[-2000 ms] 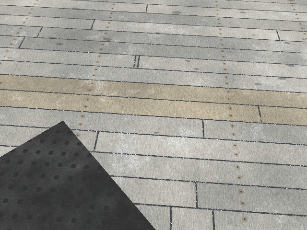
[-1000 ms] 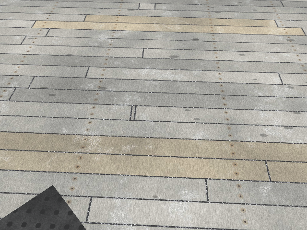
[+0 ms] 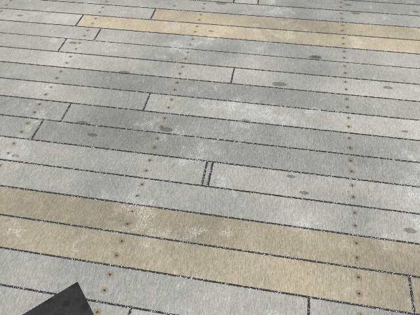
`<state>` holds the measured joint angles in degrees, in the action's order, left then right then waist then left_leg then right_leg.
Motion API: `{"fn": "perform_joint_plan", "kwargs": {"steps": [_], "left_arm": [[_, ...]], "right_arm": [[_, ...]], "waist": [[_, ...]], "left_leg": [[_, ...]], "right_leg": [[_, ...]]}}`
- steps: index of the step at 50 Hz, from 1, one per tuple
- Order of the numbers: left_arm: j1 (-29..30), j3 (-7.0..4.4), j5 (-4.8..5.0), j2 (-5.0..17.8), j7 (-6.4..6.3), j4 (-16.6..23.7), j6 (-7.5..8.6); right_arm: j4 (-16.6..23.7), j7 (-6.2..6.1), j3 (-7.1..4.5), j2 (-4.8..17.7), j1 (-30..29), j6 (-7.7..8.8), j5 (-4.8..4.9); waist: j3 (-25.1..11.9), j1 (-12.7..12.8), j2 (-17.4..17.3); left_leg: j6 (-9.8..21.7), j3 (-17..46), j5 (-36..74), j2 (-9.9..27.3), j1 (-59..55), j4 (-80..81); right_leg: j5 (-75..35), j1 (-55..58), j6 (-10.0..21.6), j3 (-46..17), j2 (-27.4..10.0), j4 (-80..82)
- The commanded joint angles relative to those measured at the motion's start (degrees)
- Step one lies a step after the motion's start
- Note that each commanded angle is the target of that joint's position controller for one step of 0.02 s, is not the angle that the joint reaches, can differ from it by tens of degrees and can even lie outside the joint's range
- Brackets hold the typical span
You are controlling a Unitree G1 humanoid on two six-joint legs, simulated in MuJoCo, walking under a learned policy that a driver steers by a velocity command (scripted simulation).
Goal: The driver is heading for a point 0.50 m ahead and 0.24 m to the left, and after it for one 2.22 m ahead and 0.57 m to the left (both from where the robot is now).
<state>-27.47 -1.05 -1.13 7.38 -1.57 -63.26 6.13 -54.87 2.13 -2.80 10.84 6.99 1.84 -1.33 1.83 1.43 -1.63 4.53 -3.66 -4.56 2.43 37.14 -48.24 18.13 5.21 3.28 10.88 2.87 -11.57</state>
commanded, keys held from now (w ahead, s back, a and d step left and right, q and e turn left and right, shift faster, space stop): w+q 1.00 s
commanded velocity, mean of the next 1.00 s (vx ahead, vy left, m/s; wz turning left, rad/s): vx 0.49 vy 0.00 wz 0.56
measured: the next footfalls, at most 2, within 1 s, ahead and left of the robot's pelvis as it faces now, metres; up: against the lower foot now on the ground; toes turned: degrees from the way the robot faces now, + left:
left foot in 0.16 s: +0.25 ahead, +0.06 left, +0.00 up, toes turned +10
right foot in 0.70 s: +0.63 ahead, +0.00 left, +0.00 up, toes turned +25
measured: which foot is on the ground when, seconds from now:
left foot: up 0.00-0.14, down 0.16-0.72, up 0.74-1.00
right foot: down 0.00-0.16, up 0.18-0.68, down 0.70-1.00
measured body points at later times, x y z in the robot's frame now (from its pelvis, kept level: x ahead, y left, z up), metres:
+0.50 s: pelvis +0.28 +0.04 +0.01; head +0.31 +0.06 +0.45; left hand +0.41 +0.31 -0.11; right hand +0.33 -0.23 -0.12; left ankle +0.21 +0.06 -0.74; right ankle +0.48 -0.11 -0.67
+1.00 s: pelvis +0.57 +0.08 +0.01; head +0.60 +0.09 +0.46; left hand +0.44 +0.33 -0.11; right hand +0.84 -0.05 -0.11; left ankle +0.56 +0.24 -0.66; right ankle +0.59 -0.01 -0.74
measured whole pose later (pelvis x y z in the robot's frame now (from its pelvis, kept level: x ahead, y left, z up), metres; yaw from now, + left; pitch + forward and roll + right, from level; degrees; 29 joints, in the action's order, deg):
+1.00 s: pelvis +0.57 +0.08 +0.01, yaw +35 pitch +1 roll -1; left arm -20.1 -3.2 -1.1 14.4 0.3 -48.8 5.4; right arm -43.1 3.3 -4.2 17.0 9.5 0.1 -2.1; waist 1.8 1.6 -3.2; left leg 3.1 1.7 -9.9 2.7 38.4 -60.6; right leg 12.4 -5.5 1.4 9.9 0.6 -16.8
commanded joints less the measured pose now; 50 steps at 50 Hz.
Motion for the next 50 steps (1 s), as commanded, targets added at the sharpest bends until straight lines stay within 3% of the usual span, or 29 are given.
{"fn": "perform_joint_plan", "kwargs": {"steps": [1,3,5,6,7,8,9,10,11,12,13,14,15,18,23,29,31,32,34,35,36,37,38,39,40,41,42,45,50], "left_arm": [[-3.4,-0.92,0.23,7.5,-0.64,0.9,0.74],[-3.0,-1.29,0.39,9.1,-1.11,0.9,0.83],[-1.6,-1.94,0.24,10.8,-1.68,1.4,0.34],[-0.5,-2.33,0.07,11.8,-1.58,2.2,-0.11],[1.1,-2.68,0.12,12.5,-1.05,3.1,-0.34],[3.0,-3.06,0.56,11.9,-0.52,5.5,0.06],[-0.3,-2.08,1.52,7.0,1.13,10.1,0.15],[8.5,-2.58,0.62,9.9,1.56,11.5,0.7],[10.6,-2.41,0.89,10.0,1.9,13.0,1.37],[11.3,-2.65,0.59,10.1,1.7,13.5,1.44],[10.3,-2.62,-0.41,9.4,1.3,12.9,0.6],[8.7,-2.4,-1.4,8.6,1.36,12.8,-0.71],[8.0,-2.35,-1.76,7.9,1.55,12.9,-1.87],[13.9,-2.44,-1.85,8.6,1.9,16.1,-3.38],[26.2,-2.4,-1.38,9.5,2.6,21.1,-4.0],[36.3,-1.25,-0.82,9.7,3.29,26.2,-3.23],[36.0,-1.2,-0.43,10.6,3.28,27.2,-2.61],[33.1,-1.39,-0.26,11.4,3.08,26.8,-2.33],[20.2,-2.72,0.02,14.7,1.88,23.3,-1.56],[11.3,-3.5,-0.69,16.9,0.94,21.7,-0.82],[4.5,-4.56,-2.66,21.9,-0.07,22.0,-0.88],[7.3,-5.13,-2.06,23.0,0.52,22.0,-1.79],[12.2,-4.15,-1.45,16.9,0.84,23.2,-2.42],[15.2,-2.99,-0.94,12.3,0.99,23.3,-2.41],[16.2,-2.53,-1.24,11.1,1.06,22.8,-2.26],[14.9,-2.44,-1.1,11.2,0.89,21.7,-1.87],[14.1,-2.56,-0.75,11.6,1.06,20.9,-1.45],[11.7,-2.87,0.16,12.0,1.8,19.3,0.3],[9.2,-3.09,0.15,12.3,1.95,17.7,0.36]], "right_arm": [[6.0,0.52,0.77,-0.1,-8.4,0.44,0.11],[6.0,0.33,0.2,1.6,-6.2,0.45,-0.06],[4.0,-0.15,-0.89,3.7,1.5,0.58,-0.27],[2.2,-0.28,-1.69,5.1,7.8,0.66,-0.41],[0.1,-0.53,-2.81,7.0,14.7,0.83,-0.95],[0.7,-1.18,-4.89,11.6,18.8,0.11,-0.67],[2.4,-0.8,-5.34,16.8,14.6,-0.14,-0.91],[2.2,-1.43,-5.03,14.6,14.0,-0.76,-0.02],[2.0,-1.94,-4.2,11.6,10.2,-0.54,0.47],[1.9,-1.98,-3.36,8.8,8.7,-0.03,0.45],[2.4,-2.18,-3.07,8.2,7.0,0.62,0.68],[2.6,-2.31,-2.63,7.4,6.7,1.25,0.92],[2.7,-2.27,-2.55,7.7,7.1,1.9,1.26],[2.1,-2.24,-2.9,10.0,11.1,2.8,1.49],[2.3,-2.11,-3.02,10.5,18.8,2.09,1.42],[3.2,-2.97,-2.95,11.1,23.2,1.69,0.47],[4.0,-3.42,-3.17,12.0,22.4,1.75,0.24],[4.7,-3.58,-3.32,12.6,20.5,1.83,0.26],[5.8,-2.89,-3.65,14.3,17.0,2.44,0.45],[6.6,-2.22,-3.48,13.4,15.9,3.02,1.08],[9.0,-2.02,-1.99,7.0,19.0,3.29,2.94],[10.2,-2.35,-2.07,8.3,23.6,2.73,3.0],[8.2,-2.8,-2.46,11.2,21.5,1.58,1.01],[8.4,-2.16,-2.32,10.7,17.2,1.28,0.27],[8.9,-1.63,-2.17,9.4,15.7,0.98,0.16],[9.5,-1.03,-2.14,8.8,14.7,0.38,-0.69],[9.6,-0.43,-1.96,8.2,15.0,-0.36,-0.93],[11.9,0.71,-1.78,7.5,11.1,-1.43,-0.83],[15.9,1.85,-0.9,6.5,1.1,-1.29,-0.63]], "waist": [[7.4,0.2,6.1],[4.9,-1.6,6.7],[0.1,-5.4,8.2],[-3.5,-8.0,9.1],[-6.6,-11.7,8.3],[-12.5,-14.4,-1.7],[-17.6,-6.5,-10.0],[-13.0,-8.9,-0.1],[-4.3,-6.1,1.9],[-1.1,-3.3,6.3],[0.5,-1.2,7.6],[0.0,0.2,6.5],[-0.6,0.9,5.7],[1.1,0.0,2.2],[0.6,-5.2,-0.8],[1.0,-8.1,-2.8],[0.8,-7.1,-3.5],[0.3,-5.2,-4.0],[-5.9,0.9,-2.7],[-11.6,5.3,-0.7],[-21.0,5.4,9.1],[-25.4,1.1,20.1],[-15.3,-0.5,8.8],[-7.5,-0.3,2.9],[-4.0,-1.2,2.6],[-2.3,-1.7,4.8],[-1.6,-2.3,5.9],[-0.9,-2.6,6.8],[0.8,-1.4,6.8]], "left_leg": [[1.0,-5.4,2.6,-2.1,-2.7,9.7],[3.3,-7.3,1.2,-4.6,-7.8,11.9],[6.2,-8.3,-3.1,-7.9,-15.6,11.5],[7.9,-7.3,-5.0,-8.7,-21.8,12.7],[9.9,-4.7,-5.3,-8.5,-31.3,17.6],[13.6,12.3,-13.4,2.2,-43.0,22.0],[24.7,46.1,-11.6,18.5,-54.5,29.6],[23.0,45.0,-19.8,16.3,-51.3,34.5],[19.5,37.1,-18.8,15.7,-42.2,36.2],[16.3,32.4,-11.6,13.0,-35.2,37.2],[14.7,27.5,-3.8,10.2,-29.6,37.1],[14.1,24.2,1.2,8.1,-26.1,37.2],[13.7,21.9,3.4,6.5,-24.9,37.4],[12.8,18.8,9.8,4.1,-23.6,37.7],[7.8,20.3,14.3,2.8,-32.7,36.1],[8.6,23.3,21.5,3.7,-41.7,31.5],[7.7,24.6,23.8,4.5,-42.0,29.5],[6.5,24.6,26.3,4.4,-40.2,28.0],[3.6,22.7,36.9,1.5,-35.7,15.9],[2.5,21.0,28.7,-1.6,-28.6,3.8],[0.9,15.3,-0.6,-6.8,-15.8,-14.1],[0.5,11.3,-27.4,-10.8,-5.1,-24.4],[0.6,11.3,-21.9,-5.3,-1.3,-28.1],[0.2,10.2,-17.0,-3.4,-1.6,-25.7],[-0.1,9.6,-14.9,-1.8,-2.8,-23.0],[-0.5,9.3,-14.5,-0.6,-3.4,-21.4],[-0.7,8.5,-14.1,0.0,-4.6,-21.0],[-1.0,7.8,-10.9,0.8,-1.1,-19.0],[-1.9,4.9,0.0,1.4,3.1,-8.0]], "right_leg": [[-39.3,-6.4,2.5,-1.4,-14.8,2.7],[-55.6,-3.1,1.8,0.8,-15.7,-3.0],[-68.8,-0.8,1.5,2.4,-16.5,-14.9],[-68.5,-1.5,1.9,2.0,-17.2,-24.2],[-59.4,-6.4,1.8,2.4,-16.5,-36.9],[-34.0,-18.5,-0.1,4.0,-10.7,-60.4],[13.1,-40.4,-1.7,-5.2,0.6,-77.9],[7.5,-48.1,-0.8,-13.8,-2.6,-78.8],[1.7,-49.6,-0.3,-14.0,-6.2,-72.1],[-0.6,-45.9,-0.5,-14.0,-8.4,-65.2],[-1.1,-41.6,-1.3,-13.8,-9.1,-62.0],[-0.9,-37.9,-2.2,-14.0,-9.7,-59.3],[-0.9,-36.7,-2.9,-13.5,-9.8,-57.6],[-4.9,-39.6,-5.3,-11.6,-10.3,-49.4],[-15.9,-47.0,-6.2,-10.8,-8.4,-37.6],[-15.6,-48.4,-5.1,-10.6,-4.8,-27.0],[-14.9,-43.4,-3.9,-11.2,-3.7,-22.2],[-13.6,-37.5,-3.1,-11.3,-2.9,-19.5],[-11.7,-18.3,-0.8,-10.2,-0.3,-15.7],[-11.2,-4.2,1.2,-14.5,-5.7,-14.5],[-3.8,11.7,4.6,-32.7,-22.8,-14.0],[-2.2,14.2,10.3,-55.8,-30.6,-6.7],[5.7,5.3,9.4,-50.0,-27.9,-5.9],[4.0,-3.4,8.0,-40.1,-24.4,-4.3],[-1.2,-8.6,6.5,-33.1,-21.6,-2.5],[-6.6,-11.3,6.0,-28.1,-20.1,-1.5],[-8.6,-14.0,5.6,-24.6,-18.9,-0.1],[-19.5,-13.1,6.1,-17.7,-18.9,1.5],[-25.2,-11.4,5.0,-7.0,-16.4,2.7]]}}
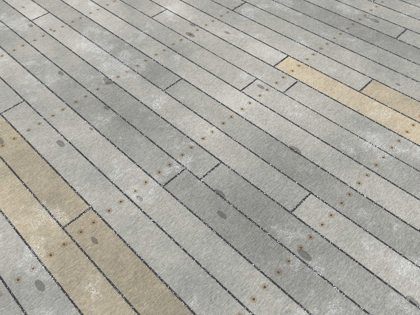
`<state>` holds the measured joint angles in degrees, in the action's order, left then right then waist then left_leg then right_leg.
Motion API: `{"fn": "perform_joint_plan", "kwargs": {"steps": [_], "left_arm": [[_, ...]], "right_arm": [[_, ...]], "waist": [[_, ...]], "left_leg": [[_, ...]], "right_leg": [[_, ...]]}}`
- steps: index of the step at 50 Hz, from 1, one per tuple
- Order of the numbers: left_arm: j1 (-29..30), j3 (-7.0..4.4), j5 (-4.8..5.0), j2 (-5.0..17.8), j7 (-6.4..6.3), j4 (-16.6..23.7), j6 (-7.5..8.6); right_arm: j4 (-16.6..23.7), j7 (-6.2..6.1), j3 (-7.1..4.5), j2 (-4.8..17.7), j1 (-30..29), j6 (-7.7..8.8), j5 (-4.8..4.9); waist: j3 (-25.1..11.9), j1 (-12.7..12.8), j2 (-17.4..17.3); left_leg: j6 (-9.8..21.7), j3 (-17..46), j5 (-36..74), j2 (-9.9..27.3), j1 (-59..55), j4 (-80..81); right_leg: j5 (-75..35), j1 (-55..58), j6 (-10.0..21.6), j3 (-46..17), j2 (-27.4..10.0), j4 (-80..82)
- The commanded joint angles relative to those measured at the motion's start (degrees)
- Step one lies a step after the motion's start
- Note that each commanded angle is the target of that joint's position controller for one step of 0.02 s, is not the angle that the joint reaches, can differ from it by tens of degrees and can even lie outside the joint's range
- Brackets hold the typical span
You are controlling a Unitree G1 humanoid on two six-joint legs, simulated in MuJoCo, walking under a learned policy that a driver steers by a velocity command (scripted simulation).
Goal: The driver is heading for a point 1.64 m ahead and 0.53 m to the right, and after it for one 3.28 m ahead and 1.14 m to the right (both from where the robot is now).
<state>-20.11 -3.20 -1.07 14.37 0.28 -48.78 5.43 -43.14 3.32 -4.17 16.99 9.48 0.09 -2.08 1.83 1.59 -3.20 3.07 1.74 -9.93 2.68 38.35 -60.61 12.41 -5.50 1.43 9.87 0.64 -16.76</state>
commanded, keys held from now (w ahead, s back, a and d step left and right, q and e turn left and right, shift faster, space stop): w+q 0.14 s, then q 0.02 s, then e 0.84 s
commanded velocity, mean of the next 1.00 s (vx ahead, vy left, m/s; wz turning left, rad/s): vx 0.19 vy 0.00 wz -0.13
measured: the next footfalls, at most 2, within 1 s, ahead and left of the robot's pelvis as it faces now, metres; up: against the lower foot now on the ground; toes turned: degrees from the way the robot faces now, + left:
left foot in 0.22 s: +0.27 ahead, +0.12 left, +0.00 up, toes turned +10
right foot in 0.78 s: +0.28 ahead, -0.06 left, +0.00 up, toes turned -10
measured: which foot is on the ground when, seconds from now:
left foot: up 0.00-0.20, down 0.22-0.78, up 0.80-1.00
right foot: down 0.00-0.24, up 0.26-0.76, down 0.78-1.00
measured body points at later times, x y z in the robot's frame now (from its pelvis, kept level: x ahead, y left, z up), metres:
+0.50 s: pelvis +0.21 +0.06 +0.00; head +0.25 +0.08 +0.45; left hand +0.25 +0.31 -0.15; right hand +0.32 -0.18 -0.12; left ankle +0.23 +0.12 -0.75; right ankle +0.24 -0.10 -0.67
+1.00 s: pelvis +0.24 +0.02 +0.00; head +0.28 -0.01 +0.44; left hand +0.41 +0.27 -0.11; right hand +0.29 -0.27 -0.14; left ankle +0.26 +0.16 -0.67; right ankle +0.24 -0.05 -0.75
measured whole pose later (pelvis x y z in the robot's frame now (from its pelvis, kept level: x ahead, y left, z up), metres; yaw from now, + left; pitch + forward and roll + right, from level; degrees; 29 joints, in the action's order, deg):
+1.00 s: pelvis +0.24 +0.02 +0.00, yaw -14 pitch +1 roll +1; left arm -13.3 -3.9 -0.1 15.8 0.0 -42.6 -2.0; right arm -44.1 -1.1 -3.4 15.7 10.6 -2.5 -1.4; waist 3.4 0.1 -1.7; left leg -2.5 1.1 -23.2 0.7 28.1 -59.3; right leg 11.2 -14.4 4.3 -1.8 4.0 -24.5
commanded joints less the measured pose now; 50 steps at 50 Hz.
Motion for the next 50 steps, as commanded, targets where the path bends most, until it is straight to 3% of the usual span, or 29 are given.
{"fn": "perform_joint_plan", "kwargs": {"steps": [1,6,8,9,10,11,12,13,14,15,16,17,18,19,22,27,33,35,37,38,39,40,41,43,44,45,46,48,50], "left_arm": [[1.4,-0.92,0.13,5.4,0.08,3.0,0.99],[-2.7,-1.69,0.12,8.5,-0.74,1.4,0.13],[-3.6,-1.83,0.02,9.6,-1.15,0.7,-0.82],[-4.8,-1.75,0.13,10.0,-1.38,0.0,-1.34],[-5.3,-1.55,0.27,10.2,-1.5,-0.5,-1.76],[-4.5,-1.17,0.8,9.9,-1.47,-0.2,-1.93],[-5.7,0.24,0.98,5.2,-1.04,2.3,-1.74],[-11.5,1.41,3.4,1.9,-0.58,3.7,-2.4],[-4.9,-0.07,2.36,6.5,-1.38,2.8,-3.3],[-2.0,0.69,3.14,3.9,-1.22,3.5,-3.07],[-1.6,0.73,2.25,3.9,-1.2,2.5,-3.13],[-2.1,0.36,0.88,4.3,-1.02,1.5,-3.9],[-4.9,0.35,0.08,3.7,-0.74,0.1,-5.12],[-7.4,0.24,-0.21,2.8,-0.56,-0.6,-5.87],[-6.4,-0.56,-0.08,2.5,-0.23,-0.4,-6.55],[2.3,-0.67,-0.61,1.7,0.47,3.0,-7.77],[6.8,-0.78,-0.73,2.4,1.29,6.5,-8.53],[7.2,-0.88,-0.39,2.5,1.37,7.6,-8.39],[6.0,-0.88,-0.14,2.2,1.36,8.2,-7.58],[4.5,-1.11,-0.37,3.3,1.11,8.0,-6.73],[2.0,-2.54,-1.24,9.5,0.41,8.0,-5.83],[-1.1,-4.38,-0.08,16.1,0.21,7.8,-5.92],[-4.4,-4.28,0.92,13.9,-0.06,6.7,-6.26],[3.8,-2.91,0.74,9.8,-0.69,8.0,-7.25],[7.1,-2.56,1.19,8.8,-0.93,9.0,-7.45],[8.9,-2.2,1.38,7.6,-0.82,9.7,-7.61],[7.6,-2.39,1.25,8.7,-0.59,9.8,-7.27],[5.9,-2.72,1.13,9.4,-0.3,9.2,-6.68],[4.8,-3.03,0.75,10.4,-0.47,9.1,-6.71]], "right_arm": [[4.9,0.93,0.75,0.0,-3.6,0.64,0.13],[8.2,1.9,1.4,-0.2,-11.4,0.79,-0.2],[8.5,1.46,1.12,0.4,-11.0,0.79,-0.71],[7.8,0.99,0.99,0.5,-8.5,1.09,-1.26],[5.8,0.45,0.59,1.0,-2.1,1.81,-1.7],[2.8,-0.34,0.05,1.9,6.8,2.69,-2.45],[1.5,-1.44,-0.66,6.0,12.9,3.22,-3.0],[2.4,-2.17,-1.55,10.8,12.6,3.0,-0.68],[2.2,-3.35,-1.64,8.8,14.3,2.56,1.14],[1.3,-3.79,-0.49,6.0,9.6,3.06,1.45],[0.6,-3.82,0.66,2.5,6.7,3.19,1.43],[0.3,-4.1,1.42,0.6,4.3,3.35,1.62],[0.3,-4.18,2.21,-0.9,2.4,3.46,1.63],[0.2,-4.14,2.39,-0.5,2.3,4.08,1.3],[-0.2,-4.21,1.42,2.2,1.3,4.66,1.26],[-1.2,-5.28,1.32,1.6,3.8,3.13,1.19],[-1.8,-5.14,0.02,4.1,6.1,1.27,0.47],[-1.8,-5.08,-0.52,5.2,6.1,0.7,0.53],[-1.9,-5.21,-1.01,6.2,5.5,0.09,0.81],[-2.4,-5.22,-1.17,6.1,6.7,-0.21,0.71],[-1.1,-4.94,-0.62,3.6,7.9,-0.43,0.52],[2.5,-5.21,0.32,0.5,4.1,-1.14,1.2],[2.1,-5.28,0.14,2.5,2.4,-2.05,0.54],[1.5,-4.82,-0.01,2.2,2.1,-1.75,1.56],[1.6,-4.74,-0.39,3.4,2.0,-1.56,0.84],[1.0,-4.42,-0.6,4.0,3.2,-1.75,-0.03],[1.1,-4.3,-0.46,3.3,4.4,-1.99,0.16],[1.5,-4.46,-0.28,2.7,4.0,-2.27,0.63],[2.2,-4.58,-0.15,2.6,2.6,-2.44,0.81]], "waist": [[1.3,-1.1,8.2],[2.8,1.0,7.9],[2.2,0.4,8.4],[0.3,-0.4,8.9],[-3.3,-3.0,8.9],[-8.2,-7.4,7.0],[-16.8,-8.2,-1.1],[-27.8,-5.9,-10.7],[-26.3,-8.4,1.3],[-18.1,-6.4,-1.5],[-10.5,-3.9,1.6],[-6.5,-1.9,1.3],[-5.7,0.0,1.2],[-6.1,1.0,-1.5],[-6.4,2.2,-1.3],[-4.0,-0.2,-3.4],[-3.0,-2.3,-3.1],[-2.8,-2.6,-3.0],[-3.3,-1.3,-1.4],[-4.3,-0.2,1.9],[-5.9,-0.4,13.8],[-4.5,1.5,22.3],[-6.0,2.8,11.8],[-1.7,-1.0,7.6],[-1.4,-2.0,8.2],[-3.3,-2.6,6.9],[-4.4,-2.5,9.2],[-4.9,-2.1,7.6],[-4.9,-1.1,8.3]], "left_leg": [[-0.3,-1.7,7.8,0.9,0.7,8.5],[2.0,-6.7,6.0,0.1,-3.4,21.9],[3.7,-9.0,0.5,-2.8,-6.5,25.0],[4.6,-9.6,-2.3,-5.3,-11.0,26.4],[5.9,-8.8,-1.1,-7.6,-18.4,29.6],[7.2,-6.5,7.7,-6.9,-31.4,35.6],[9.5,7.9,25.8,8.2,-49.1,32.0],[20.7,31.6,52.2,27.4,-61.7,33.4],[18.5,21.7,62.3,22.2,-56.6,32.3],[16.2,13.9,60.7,20.5,-49.9,34.4],[12.1,9.5,52.5,17.0,-41.8,37.7],[9.3,6.6,47.5,14.4,-36.3,40.1],[7.4,3.1,47.4,12.8,-29.8,42.8],[8.4,1.4,52.0,13.2,-27.0,42.8],[8.1,-3.5,48.4,11.2,-27.8,43.7],[8.4,-7.1,32.5,11.4,-29.3,44.4],[9.7,-5.7,22.4,15.6,-31.1,41.5],[9.2,-5.1,21.4,16.6,-32.0,39.3],[6.5,-6.7,18.9,15.7,-31.4,34.1],[3.1,-8.8,13.3,13.6,-29.2,28.8],[-0.9,-13.3,-0.3,7.8,-20.7,14.8],[-4.1,-11.1,-28.9,-4.4,-6.4,4.2],[-4.6,-3.4,-28.7,-2.5,-5.3,-4.1],[-4.7,-0.5,-18.9,-0.9,-4.4,-4.1],[-4.8,-0.3,-15.5,-0.7,-4.3,-2.3],[-4.9,-0.8,-12.9,-1.5,-5.3,-3.2],[-5.2,-0.9,-13.0,-1.9,-7.1,-3.2],[-5.8,-0.5,-12.8,-2.0,-6.7,-0.7],[-6.2,-0.2,-12.6,-2.2,-5.9,3.5]], "right_leg": [[-20.2,-0.8,6.2,-3.8,-13.3,7.7],[-24.6,5.4,5.2,-0.1,-16.1,6.2],[-40.6,9.1,4.4,2.3,-16.3,0.0],[-51.6,9.6,4.1,2.6,-16.2,-5.9],[-55.5,9.0,3.7,2.7,-15.6,-14.4],[-47.7,3.1,2.1,4.0,-13.9,-25.9],[-13.0,-10.8,0.5,4.0,-11.0,-42.0],[26.3,-24.9,-1.6,-1.6,-1.0,-61.5],[19.6,-24.9,-1.3,-11.9,-1.9,-62.5],[17.5,-26.7,-0.8,-14.3,-2.9,-59.1],[15.5,-26.1,-0.7,-13.6,-4.8,-52.9],[13.5,-23.8,-0.9,-13.4,-5.5,-48.7],[11.0,-17.3,-1.2,-12.6,-5.2,-46.5],[9.7,-13.9,-1.7,-12.1,-4.0,-45.9],[5.6,-16.9,-2.3,-9.9,-2.6,-45.0],[1.2,-21.2,-2.4,-8.4,-3.9,-36.2],[7.9,-19.0,-0.4,-5.9,-3.2,-27.7],[10.6,-17.6,0.7,-5.1,-2.6,-24.2],[6.6,-12.5,1.9,-4.2,-1.5,-15.1],[-1.3,-7.6,2.8,-6.8,-1.7,-7.7],[-15.7,-0.4,5.5,-21.3,-12.1,-2.6],[-38.8,2.4,16.7,-39.3,-24.4,-1.8],[-39.1,3.4,19.6,-35.1,-23.4,-2.9],[-29.6,-1.5,15.4,-26.7,-15.8,-2.0],[-28.0,-1.4,13.3,-25.1,-13.3,-1.8],[-26.6,-0.9,11.9,-23.4,-11.2,-1.1],[-31.7,-1.7,13.1,-23.9,-12.1,-2.1],[-32.5,-0.1,13.1,-23.9,-11.3,-3.0],[-28.1,1.0,12.7,-25.7,-10.8,-2.9]]}}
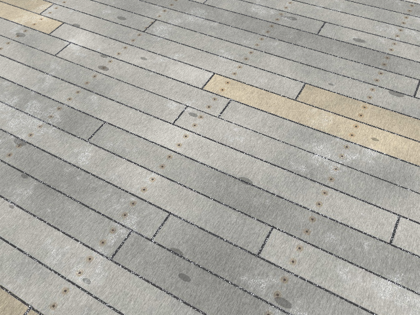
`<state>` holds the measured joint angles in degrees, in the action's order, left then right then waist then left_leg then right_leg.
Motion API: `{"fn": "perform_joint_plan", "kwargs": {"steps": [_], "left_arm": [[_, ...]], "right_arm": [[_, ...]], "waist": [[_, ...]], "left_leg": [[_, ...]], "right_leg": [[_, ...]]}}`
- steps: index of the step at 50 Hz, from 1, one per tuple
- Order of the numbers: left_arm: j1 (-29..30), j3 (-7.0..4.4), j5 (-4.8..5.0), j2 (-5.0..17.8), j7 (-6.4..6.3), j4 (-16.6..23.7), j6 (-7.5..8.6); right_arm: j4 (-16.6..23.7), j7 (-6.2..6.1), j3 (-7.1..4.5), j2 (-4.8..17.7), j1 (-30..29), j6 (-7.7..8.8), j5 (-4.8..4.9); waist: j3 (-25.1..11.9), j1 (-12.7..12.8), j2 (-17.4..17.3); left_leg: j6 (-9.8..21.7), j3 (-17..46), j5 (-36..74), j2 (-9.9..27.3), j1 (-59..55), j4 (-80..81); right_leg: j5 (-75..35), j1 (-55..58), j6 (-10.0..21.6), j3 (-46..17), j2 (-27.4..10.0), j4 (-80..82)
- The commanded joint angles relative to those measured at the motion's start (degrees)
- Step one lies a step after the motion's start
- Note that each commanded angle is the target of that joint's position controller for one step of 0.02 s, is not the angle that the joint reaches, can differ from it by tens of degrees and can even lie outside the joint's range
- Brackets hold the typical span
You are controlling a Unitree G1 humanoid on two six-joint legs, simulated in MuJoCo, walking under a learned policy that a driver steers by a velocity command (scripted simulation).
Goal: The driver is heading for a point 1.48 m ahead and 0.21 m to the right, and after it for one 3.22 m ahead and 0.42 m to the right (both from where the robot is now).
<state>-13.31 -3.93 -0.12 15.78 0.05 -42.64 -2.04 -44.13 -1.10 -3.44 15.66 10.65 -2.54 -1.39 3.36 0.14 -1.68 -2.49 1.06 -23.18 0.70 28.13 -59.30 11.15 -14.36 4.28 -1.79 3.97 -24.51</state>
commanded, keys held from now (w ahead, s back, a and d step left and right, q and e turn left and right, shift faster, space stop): e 0.06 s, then w+e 0.28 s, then w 0.66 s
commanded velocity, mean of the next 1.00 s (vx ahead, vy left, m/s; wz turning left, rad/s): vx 0.36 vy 0.00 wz -0.33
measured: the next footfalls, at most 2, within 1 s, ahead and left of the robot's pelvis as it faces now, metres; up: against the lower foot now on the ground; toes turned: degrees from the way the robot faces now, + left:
left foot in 0.26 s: +0.07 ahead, +0.13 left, +0.00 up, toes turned -12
right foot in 0.70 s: +0.27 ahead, -0.17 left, +0.00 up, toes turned -21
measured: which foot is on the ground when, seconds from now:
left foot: up 0.00-0.24, down 0.26-0.72, up 0.74-1.00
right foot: down 0.00-0.26, up 0.28-0.68, down 0.70-1.00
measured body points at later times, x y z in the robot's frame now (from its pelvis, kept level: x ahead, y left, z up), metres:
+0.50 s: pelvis +0.08 +0.02 +0.00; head +0.10 +0.04 +0.45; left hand +0.29 +0.24 -0.11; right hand +0.04 -0.26 -0.10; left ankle +0.03 +0.14 -0.74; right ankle +0.09 -0.14 -0.67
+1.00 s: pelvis +0.30 -0.11 +0.00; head +0.32 -0.12 +0.45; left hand +0.40 +0.14 -0.13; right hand +0.33 -0.39 -0.12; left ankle +0.44 +0.00 -0.68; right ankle +0.23 -0.16 -0.74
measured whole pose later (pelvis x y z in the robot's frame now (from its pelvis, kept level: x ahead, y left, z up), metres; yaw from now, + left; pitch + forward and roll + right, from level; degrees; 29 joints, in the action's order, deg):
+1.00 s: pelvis +0.30 -0.11 +0.00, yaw -18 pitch +1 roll -1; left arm -22.5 -2.1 -0.5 13.6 0.9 -50.9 4.3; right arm -47.4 2.6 -2.4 14.9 11.8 1.6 -2.2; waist 1.2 1.1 -2.4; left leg 1.1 -1.2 -8.7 6.5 36.2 -53.6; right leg 11.8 -2.2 4.7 3.4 4.9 -13.2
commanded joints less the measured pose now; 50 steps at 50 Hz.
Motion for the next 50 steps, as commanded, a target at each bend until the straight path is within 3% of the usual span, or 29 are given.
{"fn": "perform_joint_plan", "kwargs": {"steps": [1,3,6,9,10,12,13,14,15,16,17,19,21,25,28,31,33,34,35,36,37,38,39,40,41,42,44,46,50], "left_arm": [[-2.6,-2.42,-0.28,9.4,-0.27,3.0,0.63],[-2.9,-2.64,-0.52,9.9,-0.15,3.3,0.31],[-2.9,-2.92,-1.08,10.2,0.5,3.9,-0.13],[-1.6,-3.26,-1.58,10.8,1.31,4.6,-0.21],[-0.3,-3.34,-1.51,10.9,1.51,4.9,-0.16],[4.2,-3.08,-0.68,9.3,1.09,6.1,0.14],[4.3,-2.02,-0.24,5.0,0.71,7.2,0.78],[4.3,-1.15,-0.31,2.7,0.54,8.8,1.4],[6.0,-1.92,-2.28,7.4,0.64,8.9,1.79],[4.0,-2.41,-2.1,8.2,1.49,7.5,2.03],[1.4,-2.41,-1.98,8.0,2.33,5.9,2.04],[0.2,-2.05,-2.45,6.8,3.61,4.7,1.91],[1.9,-1.44,-2.2,5.2,3.98,5.2,1.99],[7.8,-0.82,-2.38,4.5,3.93,6.3,2.17],[13.1,0.31,-2.42,2.9,4.48,7.9,2.55],[15.9,1.1,-2.37,2.2,4.49,8.9,2.89],[11.7,0.7,-2.3,3.3,3.58,7.8,3.34],[4.9,0.21,-2.49,3.9,2.83,5.6,3.87],[-4.5,-0.56,-3.14,5.7,2.01,2.3,4.58],[-13.4,-1.81,-4.45,10.8,1.05,1.0,5.0],[-16.0,-2.93,-2.6,15.4,0.7,-0.2,4.71],[-11.7,-2.44,-1.33,13.0,0.6,0.1,4.55],[-7.5,-1.41,-1.17,9.5,0.54,0.0,4.79],[-4.8,-0.41,-1.43,6.2,0.69,-0.2,5.13],[-3.1,0.26,-1.07,4.5,0.73,-0.7,5.53],[-2.7,0.44,-1.0,4.3,0.69,-0.9,5.95],[-4.2,0.5,-0.64,4.2,0.72,-2.3,6.93],[-5.6,0.28,-0.41,5.0,0.62,-3.6,7.31],[-8.8,0.59,-0.17,4.5,0.76,-6.0,7.43]], "right_arm": [[3.6,-0.18,-0.84,4.0,0.7,0.1,0.11],[4.4,-0.2,-0.71,3.9,-0.6,0.04,0.24],[5.7,0.53,-0.53,4.4,-2.6,0.65,-0.3],[6.5,0.81,-0.4,4.6,-2.3,1.89,0.06],[6.3,0.62,-0.29,4.4,-0.5,2.49,0.37],[3.8,-0.46,-0.39,4.3,8.1,3.81,0.61],[3.1,-1.36,-1.46,9.6,12.6,4.44,0.02],[3.7,-1.41,-3.02,16.7,11.9,4.57,-1.04],[3.6,-1.26,-2.76,14.0,8.6,4.58,-1.48],[4.3,-0.94,-1.64,10.0,5.3,4.86,-0.62],[4.8,-0.58,-1.03,7.8,2.8,5.26,-0.1],[4.0,-0.22,-0.55,6.3,4.6,6.22,0.01],[2.3,0.64,-0.71,6.4,8.5,7.15,-0.15],[-0.4,1.33,-0.94,6.7,12.7,7.88,0.14],[-2.1,1.5,-0.87,6.8,13.9,7.88,0.34],[-4.4,1.46,-1.02,7.8,16.2,7.42,0.53],[-5.6,1.36,-1.23,9.2,16.1,7.02,0.61],[-6.1,1.32,-1.19,9.6,15.6,6.78,0.91],[-6.1,1.2,-0.79,8.8,15.4,6.67,1.29],[-3.4,1.49,0.62,4.6,15.6,6.8,2.14],[-1.9,1.75,0.84,2.4,17.4,6.95,2.06],[-2.0,1.41,-0.53,7.3,12.6,6.58,0.82],[-1.3,1.83,-0.16,5.8,9.8,7.03,0.98],[-1.8,2.11,0.17,4.5,9.8,7.22,1.08],[-2.3,2.34,0.17,3.8,10.3,6.49,0.28],[-3.3,2.63,0.4,3.1,12.7,5.63,-0.32],[-3.7,3.18,0.34,2.6,12.4,4.72,-0.73],[-2.4,3.62,0.29,2.5,7.8,4.49,-0.89],[0.7,3.91,0.98,1.2,-2.3,4.64,-0.76]], "waist": [[-6.5,0.9,7.3],[-6.3,1.5,8.0],[-5.8,2.6,9.3],[-3.9,1.8,9.6],[-3.6,0.3,8.9],[-2.6,-5.8,5.3],[-3.1,-6.8,-4.6],[-2.7,-5.9,-13.4],[1.7,-3.3,-5.1],[3.0,-0.9,-3.3],[3.0,0.6,-3.5],[1.6,-0.3,-5.6],[1.5,-1.4,-4.2],[2.5,-3.6,-4.4],[2.6,-4.4,-5.4],[2.8,-4.9,-6.4],[1.0,-2.2,-6.7],[-2.8,1.6,-4.9],[-9.2,5.5,-2.8],[-17.6,8.8,4.9],[-23.7,6.9,17.5],[-16.3,6.5,8.5],[-9.3,4.4,6.0],[-5.4,2.1,4.2],[-3.4,0.2,4.8],[-3.3,-1.1,7.3],[-2.4,-1.8,6.6],[-0.3,-1.5,5.6],[1.8,0.3,5.5]], "left_leg": [[-0.7,0.7,0.6,-0.3,4.2,3.9],[-0.6,1.1,0.5,-0.7,3.1,6.9],[0.0,0.8,-0.4,-1.4,0.0,12.6],[1.3,0.5,-3.1,-3.2,-5.8,19.6],[2.3,0.4,-2.9,-3.9,-10.6,23.7],[4.5,1.0,4.5,-3.3,-28.1,39.0],[6.5,13.1,-7.5,8.6,-35.8,46.4],[11.5,35.9,-23.4,22.6,-34.0,54.2],[13.7,35.0,-24.6,23.2,-26.5,53.5],[12.9,29.5,-21.4,19.7,-24.0,53.2],[11.2,22.8,-14.8,16.3,-24.0,53.3],[10.4,13.6,-3.5,12.3,-24.3,53.2],[11.1,10.4,3.0,11.8,-25.7,52.9],[11.9,5.6,12.9,11.9,-29.6,52.6],[11.8,1.5,21.1,11.6,-28.5,51.4],[11.4,0.4,29.1,12.6,-27.7,49.4],[10.8,-0.4,44.9,13.6,-27.9,43.6],[9.9,-2.7,55.1,12.3,-28.0,34.9],[8.6,-5.2,53.8,10.0,-22.9,23.4],[6.6,-7.0,32.5,6.6,-7.4,5.1],[5.4,-4.7,-5.0,-3.1,5.9,-11.5],[6.4,1.8,-2.8,0.3,10.7,-15.8],[6.9,1.9,1.4,2.5,11.0,-14.5],[7.0,1.4,4.4,4.5,8.8,-9.8],[6.6,1.0,5.5,5.5,6.2,-6.7],[6.0,0.4,6.0,5.6,3.2,-5.4],[5.1,-0.7,7.2,5.3,3.5,-4.1],[4.1,-1.4,11.0,6.1,7.5,-0.8],[2.9,-3.1,19.3,6.0,10.3,11.1]], "right_leg": [[-24.6,9.9,10.0,-15.1,-14.2,4.9],[-18.4,8.7,10.0,-17.3,-14.0,5.3],[12.5,4.6,10.5,-22.7,-12.5,9.5],[20.9,-0.3,10.0,-27.0,-11.8,10.0],[21.4,-3.2,9.2,-27.5,-11.1,9.3],[25.2,-15.6,4.4,-24.3,-5.5,3.8],[27.8,-24.7,0.4,-16.1,0.1,-9.6],[22.4,-32.5,-1.1,-6.4,7.3,-24.2],[15.8,-32.3,-0.8,-8.2,0.1,-30.9],[11.9,-30.4,-1.2,-7.8,-0.9,-32.7],[8.3,-29.2,-2.2,-6.6,-1.6,-34.2],[3.7,-27.6,-3.2,-4.7,-2.0,-37.7],[1.1,-28.9,-3.6,-5.2,-2.0,-37.7],[-1.4,-31.2,-4.6,-4.2,-2.3,-29.6],[-2.6,-26.1,-4.6,1.3,-4.0,-19.5],[0.3,-18.3,-2.2,6.7,-4.3,-11.4],[2.7,-10.0,0.4,8.3,-1.8,-8.0],[1.1,-1.6,1.9,8.9,0.1,-4.2],[-0.5,11.9,3.4,7.5,-0.4,-3.1],[12.3,29.3,7.4,-10.7,-15.6,-0.2],[11.8,35.3,12.5,-38.2,-28.7,8.4],[6.6,29.7,11.9,-33.0,-26.2,8.0],[0.9,22.0,11.1,-24.4,-23.8,8.2],[-4.9,15.6,8.9,-18.0,-20.5,10.0],[-6.7,11.2,6.9,-13.6,-17.5,11.9],[-9.1,8.3,7.2,-11.4,-16.8,13.0],[-13.4,7.2,8.2,-8.7,-15.7,14.9],[-13.2,7.4,8.7,-6.9,-15.4,17.4],[-17.6,8.8,8.0,-2.7,-13.6,18.1]]}}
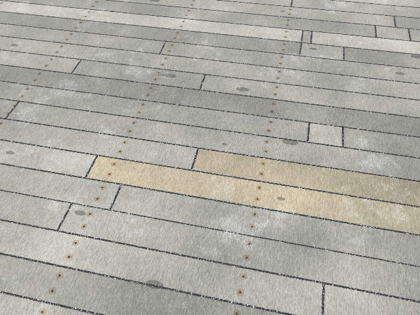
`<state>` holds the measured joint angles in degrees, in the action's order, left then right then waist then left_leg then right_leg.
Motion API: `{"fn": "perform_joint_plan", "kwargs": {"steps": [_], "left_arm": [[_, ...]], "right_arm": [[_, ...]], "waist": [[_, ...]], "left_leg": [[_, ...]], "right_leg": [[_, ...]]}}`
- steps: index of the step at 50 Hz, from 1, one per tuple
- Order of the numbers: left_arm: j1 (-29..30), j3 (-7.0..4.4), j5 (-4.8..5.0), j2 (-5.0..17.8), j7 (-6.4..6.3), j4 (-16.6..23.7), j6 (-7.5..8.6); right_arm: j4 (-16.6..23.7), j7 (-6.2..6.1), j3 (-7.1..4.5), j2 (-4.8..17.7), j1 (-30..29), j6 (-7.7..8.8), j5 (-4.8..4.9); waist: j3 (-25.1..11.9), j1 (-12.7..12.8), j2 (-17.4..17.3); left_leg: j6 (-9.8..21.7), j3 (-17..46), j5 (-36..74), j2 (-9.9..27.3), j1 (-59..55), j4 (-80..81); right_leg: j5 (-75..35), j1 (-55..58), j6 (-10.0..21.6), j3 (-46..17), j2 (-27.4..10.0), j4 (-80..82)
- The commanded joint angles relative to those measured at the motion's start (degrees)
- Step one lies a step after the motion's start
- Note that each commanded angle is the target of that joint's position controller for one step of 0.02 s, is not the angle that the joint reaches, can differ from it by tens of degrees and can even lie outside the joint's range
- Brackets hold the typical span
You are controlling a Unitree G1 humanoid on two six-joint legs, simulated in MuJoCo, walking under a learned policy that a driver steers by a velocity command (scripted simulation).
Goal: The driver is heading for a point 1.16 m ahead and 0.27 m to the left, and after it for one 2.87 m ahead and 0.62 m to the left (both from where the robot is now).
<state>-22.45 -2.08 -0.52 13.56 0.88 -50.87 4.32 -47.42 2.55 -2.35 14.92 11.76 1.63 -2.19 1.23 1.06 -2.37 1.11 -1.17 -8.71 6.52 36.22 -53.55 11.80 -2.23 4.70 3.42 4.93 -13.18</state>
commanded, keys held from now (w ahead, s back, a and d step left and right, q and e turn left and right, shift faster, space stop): w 0.98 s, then w+q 0.02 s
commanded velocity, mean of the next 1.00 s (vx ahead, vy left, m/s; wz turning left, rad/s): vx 0.50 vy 0.00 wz -0.01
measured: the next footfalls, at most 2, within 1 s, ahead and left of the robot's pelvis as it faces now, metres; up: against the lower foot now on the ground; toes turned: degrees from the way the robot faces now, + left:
left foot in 0.22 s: +0.31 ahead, +0.12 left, +0.00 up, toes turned +4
right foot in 0.78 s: +0.60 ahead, -0.07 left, +0.00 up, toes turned -4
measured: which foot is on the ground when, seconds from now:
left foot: up 0.00-0.20, down 0.22-0.78, up 0.80-1.00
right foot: down 0.00-0.24, up 0.26-0.76, down 0.78-1.00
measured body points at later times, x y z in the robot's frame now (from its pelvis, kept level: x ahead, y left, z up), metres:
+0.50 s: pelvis +0.28 +0.05 +0.00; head +0.30 +0.06 +0.45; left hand +0.38 +0.31 -0.14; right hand +0.28 -0.21 -0.13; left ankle +0.27 +0.12 -0.75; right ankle +0.35 -0.10 -0.68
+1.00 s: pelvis +0.55 -0.01 +0.00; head +0.57 -0.02 +0.45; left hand +0.57 +0.25 -0.14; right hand +0.63 -0.27 -0.14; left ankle +0.56 +0.14 -0.67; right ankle +0.56 -0.07 -0.75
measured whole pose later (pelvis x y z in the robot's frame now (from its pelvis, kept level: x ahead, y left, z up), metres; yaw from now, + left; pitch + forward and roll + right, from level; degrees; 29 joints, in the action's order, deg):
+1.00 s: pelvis +0.55 -0.01 +0.00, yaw +0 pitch +0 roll +0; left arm -18.6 -2.6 -0.8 12.8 0.2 -56.9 5.1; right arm -54.4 1.4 -2.9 14.1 13.0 2.5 -1.9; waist 2.4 0.2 -1.9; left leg 3.0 0.5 -14.5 4.1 29.6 -60.8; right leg 9.5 -8.4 5.5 5.8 3.9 -18.0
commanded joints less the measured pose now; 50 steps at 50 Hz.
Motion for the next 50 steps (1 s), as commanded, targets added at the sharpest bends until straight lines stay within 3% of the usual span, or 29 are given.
{"fn": "perform_joint_plan", "kwargs": {"steps": [1,6,7,9,10,11,12,13,14,15,16,18,19,21,22,26,29,34,36,37,38,39,40,41,42,43,44,46,50], "left_arm": [[-0.5,-1.26,0.22,6.8,-0.09,1.6,1.17],[-4.5,-1.25,-0.14,8.1,-0.82,-1.4,0.99],[-4.2,-1.41,-0.41,9.0,-1.01,-1.8,0.89],[-2.4,-1.56,-0.78,9.8,-1.38,-2.2,0.72],[-1.8,-1.7,-1.0,10.4,-1.41,-2.5,0.38],[-1.8,-1.46,-0.89,10.0,-1.45,-2.5,0.17],[-4.3,-0.29,0.38,6.1,-1.15,-0.5,0.35],[-8.7,-0.27,1.4,4.2,-0.82,-0.7,0.47],[-4.1,-1.32,-0.02,8.5,-1.13,-0.6,0.22],[0.0,-1.18,-0.13,7.7,-0.8,0.3,0.52],[1.6,-0.89,-0.11,6.4,-0.57,0.5,0.58],[0.2,-0.58,-1.58,4.8,0.0,-0.2,-0.95],[0.1,-0.49,-1.79,4.3,0.29,-0.5,-1.54],[2.3,-0.46,-1.66,3.7,0.72,-0.2,-2.22],[4.3,-0.24,-1.75,3.3,0.93,1.0,-2.4],[14.8,0.02,-1.43,3.5,1.11,3.9,-2.23],[19.9,0.64,-1.06,2.4,1.16,5.3,-1.94],[25.0,0.3,-1.02,3.7,0.85,7.2,-1.49],[22.0,-0.11,-1.09,4.4,0.55,6.7,-1.01],[17.1,-0.65,-1.23,5.1,0.21,5.1,-0.66],[7.9,-1.37,-1.64,6.1,-0.29,1.8,-0.07],[-2.8,-2.64,-2.94,10.0,-1.02,-0.7,0.48],[-6.9,-4.41,-3.42,16.5,-1.21,-1.4,0.17],[-2.8,-3.98,-0.95,13.3,-0.81,-1.1,-0.68],[3.5,-3.11,-0.44,10.2,-0.69,-0.1,-0.67],[6.3,-2.23,-0.64,6.7,-0.42,0.0,-0.21],[6.4,-1.56,-0.72,4.7,-0.34,-0.8,0.42],[6.5,-1.24,-0.37,3.8,-0.74,-2.0,1.04],[2.2,-1.66,-0.02,6.0,-0.89,-4.5,2.03]], "right_arm": [[4.5,0.32,0.1,1.7,-5.6,0.55,0.21],[6.8,0.13,0.23,2.6,-12.9,0.82,0.39],[7.2,-0.02,0.23,2.5,-12.5,0.94,0.46],[5.7,-0.61,-0.44,4.0,-7.8,1.28,0.34],[3.5,-1.14,-1.02,4.9,-1.4,1.61,0.24],[0.3,-1.81,-1.88,6.8,8.4,2.18,-0.42],[-1.0,-2.67,-3.32,12.4,16.8,2.5,-1.97],[-1.7,-2.31,-4.2,15.0,17.4,1.92,-0.46],[-0.8,-1.91,-3.64,12.1,11.3,1.6,1.16],[0.0,-1.82,-2.62,8.2,6.1,1.8,1.46],[-0.3,-1.73,-1.83,5.4,4.0,2.17,1.11],[-1.8,-1.92,-1.18,3.8,3.5,2.95,1.25],[-2.5,-1.86,-1.14,3.6,4.6,3.49,1.25],[-3.9,-1.79,-1.26,4.0,6.5,4.16,1.7],[-4.5,-1.81,-1.65,6.0,7.3,4.33,1.76],[-6.5,-1.85,-1.27,4.7,10.8,4.13,1.9],[-7.9,-1.9,-1.32,5.3,13.4,4.15,1.8],[-10.0,-2.71,-1.25,5.5,16.3,3.65,1.14],[-10.3,-3.08,-1.5,6.4,14.6,3.41,0.87],[-10.3,-3.16,-1.59,6.8,13.8,3.26,0.84],[-10.3,-3.1,-1.46,6.6,13.0,2.99,1.02],[-8.8,-3.0,-0.81,5.0,12.7,3.06,1.45],[-7.5,-2.35,0.57,-1.6,19.8,3.14,3.64],[-8.4,-2.76,-1.12,5.1,16.2,2.97,1.99],[-6.8,-2.57,-1.49,5.4,11.3,3.18,1.85],[-6.3,-2.32,-1.22,4.3,8.7,3.51,1.91],[-6.6,-2.26,-1.41,3.7,7.4,3.13,1.17],[-7.4,-1.47,-0.84,1.4,10.3,1.48,0.15],[-5.4,-0.66,-0.82,0.9,3.8,0.25,0.13]], "waist": [[4.0,0.0,6.1],[4.9,1.7,4.7],[5.0,1.0,6.2],[2.2,-1.7,6.3],[-1.3,-4.4,6.1],[-7.0,-8.5,4.3],[-15.1,-9.7,-3.5],[-21.7,-7.0,-15.0],[-14.0,-5.6,-5.0],[-6.5,-4.2,-1.1],[-2.6,-2.6,1.0],[-0.4,0.0,-1.2],[-0.6,0.3,-1.0],[0.0,0.6,0.2],[0.8,0.6,-2.0],[3.9,-1.6,-0.3],[3.9,-3.2,-0.8],[4.5,-4.2,-1.2],[3.5,-2.0,-2.0],[1.0,0.2,-1.9],[-3.7,4.0,-0.1],[-10.8,7.7,4.0],[-18.2,5.2,18.3],[-16.1,4.9,10.4],[-7.2,2.6,7.5],[-3.5,1.5,4.6],[0.0,0.2,4.1],[-1.3,-2.3,6.7],[1.3,-2.4,5.3]], "left_leg": [[-0.7,-1.4,6.9,-0.3,1.2,8.4],[1.8,-3.3,8.1,-3.2,-1.3,18.1],[2.7,-2.6,6.2,-3.2,-2.8,19.3],[4.7,-3.7,1.3,-6.2,-9.9,21.8],[5.8,-4.8,-0.1,-8.4,-17.5,23.7],[7.6,-3.6,1.2,-7.6,-30.8,25.9],[11.7,14.2,-5.9,7.2,-47.7,27.0],[17.9,40.9,-7.2,18.1,-55.9,36.0],[16.4,36.4,-9.5,15.4,-49.7,37.4],[15.2,27.9,-8.1,13.6,-41.2,38.5],[13.2,22.1,-3.5,10.9,-34.6,40.7],[11.1,15.3,2.5,7.4,-27.3,43.2],[11.3,13.7,6.0,6.8,-26.7,43.8],[10.8,9.7,7.4,4.7,-26.5,45.6],[12.2,10.0,6.8,6.0,-26.1,46.9],[11.1,5.9,8.9,3.5,-29.4,48.5],[10.4,3.8,13.4,3.3,-31.8,47.5],[9.8,3.9,21.5,6.0,-40.3,43.8],[8.8,3.2,30.8,6.8,-41.8,38.9],[8.0,2.4,38.3,6.2,-41.7,33.1],[6.8,0.2,39.5,3.7,-38.8,22.5],[5.6,-1.8,25.5,1.1,-28.2,7.0],[2.7,-4.6,-12.3,-9.7,-6.3,-15.3],[3.6,3.6,-19.8,-9.1,-0.6,-21.0],[4.2,4.4,-14.9,-5.8,1.5,-20.9],[4.3,4.4,-10.8,-3.8,-0.2,-17.6],[4.2,4.6,-9.1,-2.5,-3.0,-14.5],[2.8,3.5,-7.7,-1.7,-7.6,-11.4],[0.8,1.6,-1.9,-0.5,-1.9,-5.7]], "right_leg": [[-19.5,-3.0,7.2,-7.2,-14.3,6.7],[-26.3,4.2,6.1,-6.5,-16.3,5.1],[-28.9,5.3,6.1,-7.1,-17.8,3.5],[-43.3,7.8,4.4,-5.6,-17.4,-3.3],[-48.9,7.7,3.5,-4.3,-16.1,-11.7],[-44.6,2.5,2.4,-2.3,-13.6,-24.1],[-23.3,-12.9,0.7,0.4,-9.2,-43.8],[17.1,-27.8,-0.7,-2.2,1.5,-61.1],[14.5,-33.0,0.3,-8.4,-2.5,-64.5],[9.7,-33.7,0.6,-7.9,-5.2,-62.4],[6.9,-31.8,0.7,-7.2,-7.6,-58.2],[5.2,-26.5,-0.3,-6.5,-9.4,-53.5],[4.7,-25.7,-0.8,-6.0,-9.4,-53.0],[1.9,-27.6,-1.7,-4.7,-10.2,-50.4],[0.4,-29.5,-2.4,-4.2,-11.0,-47.6],[-7.7,-34.6,-4.3,-2.1,-11.7,-35.2],[-11.6,-32.7,-4.2,-0.4,-10.4,-27.1],[-8.4,-32.2,-1.8,0.4,-8.4,-20.7],[-3.7,-27.0,0.1,0.6,-6.8,-18.0],[-2.1,-20.6,1.2,1.5,-4.8,-16.2],[-3.9,-9.2,2.6,2.3,-3.4,-12.6],[0.1,6.2,5.5,-7.4,-12.3,-12.0],[6.0,22.9,13.7,-35.9,-29.5,-6.6],[8.2,18.7,13.4,-41.0,-28.1,-2.1],[6.4,10.9,11.7,-30.9,-25.9,-1.8],[0.3,4.1,10.3,-24.9,-23.4,0.1],[-9.5,-1.1,7.4,-19.2,-20.1,0.5],[-9.7,-5.1,7.0,-15.2,-18.3,3.1],[-11.7,-4.5,7.3,-10.3,-17.3,6.5]]}}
